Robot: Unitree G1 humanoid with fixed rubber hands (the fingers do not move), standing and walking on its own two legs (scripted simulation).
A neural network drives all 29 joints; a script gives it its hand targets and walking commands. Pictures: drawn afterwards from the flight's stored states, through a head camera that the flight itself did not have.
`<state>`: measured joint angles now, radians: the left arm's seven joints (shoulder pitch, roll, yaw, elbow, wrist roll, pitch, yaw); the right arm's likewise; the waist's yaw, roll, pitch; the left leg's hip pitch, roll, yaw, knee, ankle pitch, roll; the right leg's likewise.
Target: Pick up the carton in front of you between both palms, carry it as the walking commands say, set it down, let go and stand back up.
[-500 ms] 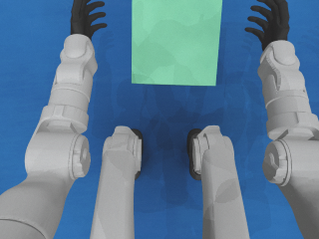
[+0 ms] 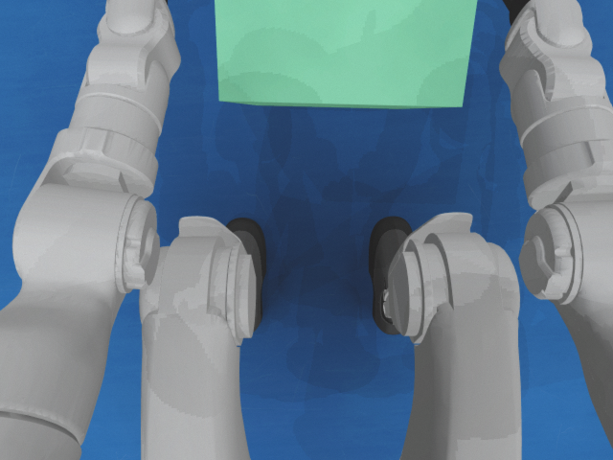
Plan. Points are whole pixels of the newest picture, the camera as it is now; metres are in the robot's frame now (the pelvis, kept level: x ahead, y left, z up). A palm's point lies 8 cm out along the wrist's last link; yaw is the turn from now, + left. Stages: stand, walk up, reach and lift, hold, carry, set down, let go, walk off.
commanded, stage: reach and lift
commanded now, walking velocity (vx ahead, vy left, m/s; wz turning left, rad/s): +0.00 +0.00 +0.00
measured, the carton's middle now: (336, 10) +0.52 -0.02 -0.25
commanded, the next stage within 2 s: none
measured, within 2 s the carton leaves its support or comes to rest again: leaves its support in 0.68 s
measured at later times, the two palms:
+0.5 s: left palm out of the picture +0.54 +0.13 -0.17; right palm out of the picture +0.52 -0.17 -0.17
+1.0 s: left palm out of the picture +0.51 +0.13 -0.04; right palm out of the picture +0.50 -0.17 -0.04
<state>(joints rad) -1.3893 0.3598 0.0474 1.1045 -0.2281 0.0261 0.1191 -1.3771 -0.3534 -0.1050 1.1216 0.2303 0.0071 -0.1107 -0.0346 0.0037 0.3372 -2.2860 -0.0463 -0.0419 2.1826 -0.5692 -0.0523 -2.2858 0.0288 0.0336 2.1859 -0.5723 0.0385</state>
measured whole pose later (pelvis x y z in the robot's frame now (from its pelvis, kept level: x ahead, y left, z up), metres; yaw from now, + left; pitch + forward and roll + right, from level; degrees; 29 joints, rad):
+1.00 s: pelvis +0.00 +0.00 +0.04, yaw +0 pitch +41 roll +0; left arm -1.15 0.09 0.35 0.85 0.05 0.27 0.13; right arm -1.12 -0.10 -0.37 0.81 -0.04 0.28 -0.11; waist -0.03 0.01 -0.04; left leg -2.22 -0.11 -0.07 2.06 -0.55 -0.08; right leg -2.22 0.09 0.07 2.06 -0.55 0.08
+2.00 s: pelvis +0.07 +0.00 +0.31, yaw -1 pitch +25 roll +0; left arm -0.51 -0.10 0.35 0.64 0.17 0.29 0.07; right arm -0.51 0.10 -0.35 0.62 -0.18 0.30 -0.05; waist -0.01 0.01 -0.23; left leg -1.11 -0.09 -0.13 1.11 -0.44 -0.03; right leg -1.11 0.08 0.12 1.11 -0.43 0.04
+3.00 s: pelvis +0.09 +0.00 +0.41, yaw -1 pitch -3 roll +0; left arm -0.32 -0.16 0.31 0.38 0.29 0.62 -0.01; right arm -0.31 0.17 -0.30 0.37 -0.29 0.63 0.01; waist 0.00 0.00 -0.01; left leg -0.17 -0.04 -0.14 0.44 -0.22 -0.01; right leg -0.18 0.04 0.14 0.45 -0.21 0.02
